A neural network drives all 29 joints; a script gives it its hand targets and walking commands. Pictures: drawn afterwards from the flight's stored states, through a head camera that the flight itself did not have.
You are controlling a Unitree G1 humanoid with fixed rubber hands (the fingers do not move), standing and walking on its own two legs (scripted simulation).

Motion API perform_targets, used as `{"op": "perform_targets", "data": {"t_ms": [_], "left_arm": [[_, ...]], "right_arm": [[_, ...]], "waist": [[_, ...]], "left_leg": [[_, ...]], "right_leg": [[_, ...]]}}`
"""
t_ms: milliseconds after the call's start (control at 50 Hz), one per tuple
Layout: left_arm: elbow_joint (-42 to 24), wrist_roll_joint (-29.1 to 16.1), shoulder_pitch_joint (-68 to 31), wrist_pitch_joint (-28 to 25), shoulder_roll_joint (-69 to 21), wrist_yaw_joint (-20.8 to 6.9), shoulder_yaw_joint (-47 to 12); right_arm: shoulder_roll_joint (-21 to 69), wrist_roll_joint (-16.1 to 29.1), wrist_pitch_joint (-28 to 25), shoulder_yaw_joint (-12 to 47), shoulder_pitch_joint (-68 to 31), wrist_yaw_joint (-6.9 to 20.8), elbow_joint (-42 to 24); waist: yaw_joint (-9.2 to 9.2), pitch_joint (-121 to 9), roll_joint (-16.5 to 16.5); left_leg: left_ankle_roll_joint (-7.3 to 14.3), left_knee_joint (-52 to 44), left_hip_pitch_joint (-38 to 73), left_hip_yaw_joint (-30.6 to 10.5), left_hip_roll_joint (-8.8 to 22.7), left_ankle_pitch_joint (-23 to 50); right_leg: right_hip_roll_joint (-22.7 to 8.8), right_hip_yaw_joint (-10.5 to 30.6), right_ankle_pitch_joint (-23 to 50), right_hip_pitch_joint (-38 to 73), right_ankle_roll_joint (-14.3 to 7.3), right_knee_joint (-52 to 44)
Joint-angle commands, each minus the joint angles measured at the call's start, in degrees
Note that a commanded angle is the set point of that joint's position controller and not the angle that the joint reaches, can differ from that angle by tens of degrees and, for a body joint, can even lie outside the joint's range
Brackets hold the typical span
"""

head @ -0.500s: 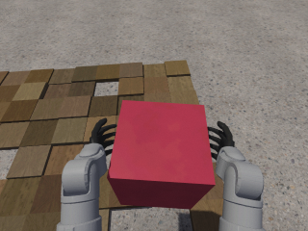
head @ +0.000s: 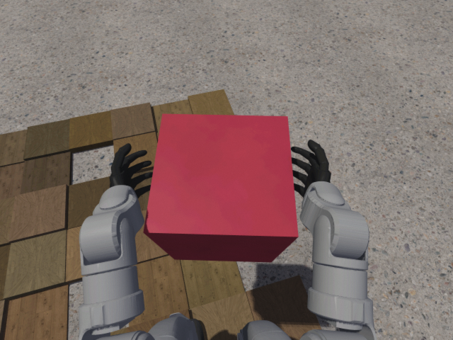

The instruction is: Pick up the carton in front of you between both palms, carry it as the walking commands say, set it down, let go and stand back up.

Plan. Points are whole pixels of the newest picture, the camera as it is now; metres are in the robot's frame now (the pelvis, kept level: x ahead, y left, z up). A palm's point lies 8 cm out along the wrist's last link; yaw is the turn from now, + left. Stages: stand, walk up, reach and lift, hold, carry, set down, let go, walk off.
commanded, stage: carry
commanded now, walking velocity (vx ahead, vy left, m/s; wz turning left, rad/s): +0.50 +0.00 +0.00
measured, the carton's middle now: (223, 197) +0.35 -0.02 -0.01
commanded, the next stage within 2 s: none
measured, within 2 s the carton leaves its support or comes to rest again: neither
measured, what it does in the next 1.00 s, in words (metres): walks ahead: right foot, then left foot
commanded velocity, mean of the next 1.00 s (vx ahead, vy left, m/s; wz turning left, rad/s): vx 0.50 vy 0.00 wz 0.00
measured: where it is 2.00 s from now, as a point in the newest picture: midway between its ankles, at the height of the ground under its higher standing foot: (211, 120)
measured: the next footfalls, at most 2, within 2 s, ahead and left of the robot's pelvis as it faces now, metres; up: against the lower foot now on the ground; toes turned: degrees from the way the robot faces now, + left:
right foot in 0.22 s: +0.31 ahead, -0.16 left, -0.01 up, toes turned +3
left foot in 0.68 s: +0.65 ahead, +0.03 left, -0.03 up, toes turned +6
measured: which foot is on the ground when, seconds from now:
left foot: down 0.00-0.24, up 0.26-0.66, down 0.68-1.00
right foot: up 0.00-0.20, down 0.22-0.68, up 0.70-1.00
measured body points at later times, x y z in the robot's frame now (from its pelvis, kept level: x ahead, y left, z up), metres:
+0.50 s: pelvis +0.33 -0.08 +0.03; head +0.37 -0.10 +0.48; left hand +0.66 +0.11 +0.16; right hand +0.71 -0.20 +0.15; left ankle +0.37 +0.05 -0.66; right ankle +0.28 -0.16 -0.71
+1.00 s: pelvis +0.66 -0.04 +0.00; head +0.73 -0.04 +0.44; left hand +1.02 +0.10 +0.08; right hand +1.00 -0.21 +0.09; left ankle +0.61 +0.02 -0.73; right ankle +0.78 -0.16 -0.68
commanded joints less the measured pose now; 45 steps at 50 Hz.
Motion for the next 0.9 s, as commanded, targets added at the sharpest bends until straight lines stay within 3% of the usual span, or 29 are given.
{"op": "perform_targets", "data": {"t_ms": [0,40,80,120,160,180,200,220,240,260,280,300,320,360,420,480,540,580,600,620,640,660,680,700,720,740,760,820,880], "left_arm": [[-7.7,-8.5,-30.1,-0.6,-40.1,-0.4,-34.5],[-6.9,-6.7,-28.8,-0.2,-38.4,-0.2,-34.2],[-6.5,-5.8,-28.8,0.4,-36.7,0.0,-34.4],[-7.1,-6.4,-31.0,1.5,-34.9,0.2,-35.0],[-7.0,-7.3,-31.5,3.2,-33.2,0.6,-34.9],[-6.2,-7.7,-31.3,4.1,-32.1,0.9,-34.2],[-5.1,-7.6,-30.6,5.2,-31.0,1.2,-33.7],[-3.6,-7.3,-31.2,6.2,-27.4,2.1,-32.1],[-4.5,-8.0,-33.6,7.0,-26.1,3.0,-31.9],[-5.4,-8.5,-34.0,7.8,-26.9,3.1,-31.7],[-6.6,-9.3,-35.6,8.4,-28.4,2.9,-31.7],[-7.8,-10.1,-37.5,8.6,-30.3,2.6,-32.1],[-8.2,-10.7,-39.2,8.6,-32.6,2.1,-32.6],[-8.8,-11.6,-40.9,8.2,-35.2,1.2,-33.5],[-9.4,-13.5,-41.9,7.9,-37.3,0.2,-35.7],[-9.1,-14.0,-41.3,8.1,-37.3,-0.2,-37.0],[-8.0,-13.7,-40.9,8.7,-37.5,-0.5,-37.8],[-6.0,-12.9,-40.2,9.2,-37.1,-0.5,-37.4],[-5.0,-12.5,-39.8,9.4,-36.7,-0.3,-37.0],[-4.0,-12.2,-39.4,9.5,-36.5,-0.2,-36.6],[-3.0,-11.9,-39.5,9.7,-36.6,0.0,-36.4],[-2.2,-11.4,-39.8,9.8,-36.4,0.2,-36.1],[-1.7,-10.8,-40.0,10.1,-37.3,0.4,-35.6],[0.2,-11.0,-39.4,10.7,-38.0,0.6,-35.4],[0.2,-10.9,-37.8,10.8,-38.9,0.8,-34.5],[-0.4,-11.0,-38.4,10.5,-40.9,0.9,-33.5],[-1.1,-10.6,-38.6,9.9,-42.5,0.8,-32.4],[-5.7,-7.8,-40.0,7.2,-41.6,1.0,-31.4],[-9.0,-6.5,-40.9,4.8,-39.5,1.4,-32.7]], "right_arm": [[42.7,15.0,-0.2,40.5,-31.9,2.9,-11.2],[41.0,15.5,0.3,41.3,-32.1,3.6,-10.7],[39.1,15.0,1.2,40.8,-31.6,3.9,-9.6],[36.8,14.5,2.5,38.9,-31.2,3.6,-8.8],[34.3,14.0,4.2,36.7,-30.7,2.5,-7.5],[33.1,13.0,5.0,35.2,-29.4,1.7,-6.3],[30.4,11.9,6.0,33.2,-29.0,0.9,-5.6],[28.8,11.2,7.3,31.5,-29.0,0.1,-4.4],[27.6,10.7,8.2,29.3,-28.6,-0.6,-4.0],[28.4,10.8,8.9,28.3,-30.6,-1.1,-4.1],[29.9,11.1,9.3,27.5,-32.4,-1.2,-3.9],[31.7,11.2,9.4,27.6,-33.5,-1.0,-4.1],[32.9,10.9,9.4,27.4,-34.8,-0.8,-4.2],[34.7,10.7,8.9,27.9,-37.5,-0.3,-5.5],[34.8,9.7,8.1,27.7,-38.1,-0.4,-7.0],[33.4,7.9,8.3,26.9,-36.3,-0.7,-6.6],[32.6,7.2,9.0,26.7,-36.0,-0.1,-5.9],[32.1,6.5,9.8,25.8,-35.1,0.3,-3.8],[31.7,6.2,10.2,25.2,-33.9,0.5,-2.5],[31.4,5.8,10.4,24.7,-32.8,0.6,-1.2],[31.3,5.4,10.4,24.1,-32.2,0.6,-0.1],[31.0,4.8,10.4,23.3,-30.8,0.5,0.6],[29.4,4.0,10.4,22.2,-30.1,0.5,0.7],[28.4,3.9,10.4,21.4,-31.3,-0.2,1.6],[29.8,5.3,9.9,22.9,-32.1,-0.2,-0.4],[32.9,7.8,9.1,25.1,-36.5,0.1,-4.4],[36.2,10.6,8.3,27.9,-41.3,0.8,-8.4],[41.4,15.2,5.9,33.8,-44.1,2.2,-12.5],[42.1,15.9,4.7,36.1,-39.0,3.2,-10.5]], "waist": [[1.44,-31.0,2.6],[1.94,-28.6,5.1],[2.16,-25.9,8.0],[2.45,-25.7,12.6],[4.89,-26.3,11.7],[6.35,-28.2,8.3],[8.67,-27.4,5.3],[7.93,-26.2,-7.0],[8.59,-27.7,-14.6],[9.32,-25.8,-8.4],[9.93,-24.0,-4.9],[9.94,-24.5,-3.7],[10.12,-24.3,-3.9],[10.63,-25.9,-6.7],[11.05,-27.9,-7.4],[11.90,-27.4,-6.0],[12.95,-23.6,-5.0],[13.90,-19.1,-4.2],[13.56,-18.4,-3.6],[11.61,-19.5,-3.8],[7.34,-22.7,-4.1],[3.68,-27.4,-3.7],[2.83,-32.0,9.6],[0.47,-38.5,17.2],[0.06,-39.9,13.9],[-0.06,-37.9,10.5],[1.06,-34.8,5.6],[3.03,-31.6,4.0],[3.59,-29.0,4.1]], "left_leg": [[-0.2,-11.9,38.6,-28.9,17.4,14.2],[-0.4,-13.3,32.7,-23.7,16.6,10.7],[-1.2,-14.6,25.5,-16.2,14.8,13.5],[-3.9,-12.3,22.3,-9.9,12.1,16.8],[-7.0,-6.3,17.6,-4.9,10.7,9.2],[-8.9,1.9,13.0,-1.9,8.2,10.3],[-10.9,12.1,10.6,0.6,5.9,5.3],[-14.3,22.9,0.0,0.1,-0.7,-9.0],[-14.7,31.8,-10.4,-6.5,-0.9,-18.4],[-14.6,34.4,-14.1,-9.9,1.9,-17.5],[-15.0,33.3,-15.4,-9.9,2.7,-15.1],[-15.0,30.5,-16.2,-10.0,3.5,-12.0],[-15.4,25.8,-14.6,-10.6,4.7,-8.5],[-16.3,19.6,-11.8,-9.0,3.3,-6.7],[-16.3,15.6,-14.5,-8.4,2.6,-3.7],[-15.5,11.0,-16.1,-8.0,2.4,2.1],[-15.0,4.6,-17.0,-6.3,1.7,6.7],[-15.3,-3.7,-16.2,-2.9,-0.6,9.8],[-14.6,-9.2,-8.8,-1.3,-2.0,14.6],[-13.6,-14.0,3.5,0.1,-3.9,19.4],[-12.5,-16.0,18.2,0.7,-3.9,26.6],[-11.2,-13.3,31.8,-3.4,0.5,30.5],[-6.6,-6.2,45.3,-21.9,17.4,55.8],[4.5,-4.9,57.1,-37.2,25.9,59.3],[6.7,-7.0,55.0,-40.4,24.8,40.9],[5.0,-8.9,51.5,-39.8,22.3,25.8],[1.9,-10.6,46.2,-37.0,20.2,18.3],[0.8,-14.1,34.8,-32.7,17.9,9.1],[0.7,-15.6,30.1,-27.7,16.6,11.1]], "right_leg": [[-4.0,6.0,-2.5,-18.5,-1.6,-4.0],[-5.1,3.8,-0.5,-14.8,-0.7,-14.8],[-4.3,0.0,-0.3,-7.0,0.5,-33.8],[-0.8,-6.9,12.1,0.6,1.0,-43.5],[0.0,-11.5,22.4,10.9,0.8,-49.1],[-0.8,-9.4,19.7,19.8,-0.6,-49.7],[-3.6,-5.9,23.0,22.6,-0.1,-52.3],[-16.3,18.4,29.0,26.6,-4.1,-58.4],[-23.0,33.2,21.2,32.8,-11.1,-58.9],[-22.0,32.3,19.4,33.2,-11.1,-58.2],[-19.5,26.7,25.8,31.8,-10.0,-57.5],[-18.1,23.1,27.7,31.9,-9.3,-57.4],[-16.3,19.2,29.3,30.7,-8.5,-57.9],[-13.9,15.2,32.9,31.6,-8.0,-58.3],[-13.7,14.4,38.0,35.7,-10.5,-57.2],[-13.5,13.6,41.8,36.8,-11.2,-56.6],[-11.8,11.8,45.2,36.1,-10.0,-56.1],[-8.1,7.9,49.6,35.9,-8.1,-53.4],[-6.4,5.3,50.1,31.7,-7.0,-52.2],[-5.3,2.3,54.0,25.0,-5.6,-49.0],[-4.3,-0.9,55.9,18.5,-3.8,-41.3],[-3.2,-3.3,50.0,11.1,-2.4,-30.8],[2.5,-4.7,6.5,-2.8,-0.2,-12.1],[6.7,0.4,-11.0,-16.5,1.2,7.8],[4.2,3.8,-8.9,-22.4,-0.3,15.2],[2.1,3.8,-7.6,-26.2,-2.3,15.3],[0.3,3.5,-4.6,-26.6,-3.5,12.4],[-2.1,1.4,-1.9,-23.9,-3.7,8.5],[-3.3,-1.0,-5.2,-22.6,-2.5,-8.2]]}}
